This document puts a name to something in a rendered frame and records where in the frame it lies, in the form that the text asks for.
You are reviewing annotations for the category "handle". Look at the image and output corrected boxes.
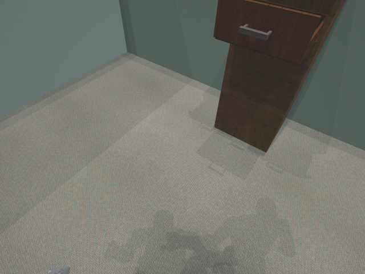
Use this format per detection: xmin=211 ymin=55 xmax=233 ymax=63
xmin=238 ymin=24 xmax=272 ymax=41

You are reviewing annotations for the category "drawer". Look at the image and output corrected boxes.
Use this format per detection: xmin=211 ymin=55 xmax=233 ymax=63
xmin=213 ymin=0 xmax=329 ymax=65

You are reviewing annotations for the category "cabinet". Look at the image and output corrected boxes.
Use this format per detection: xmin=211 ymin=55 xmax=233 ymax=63
xmin=214 ymin=0 xmax=346 ymax=152

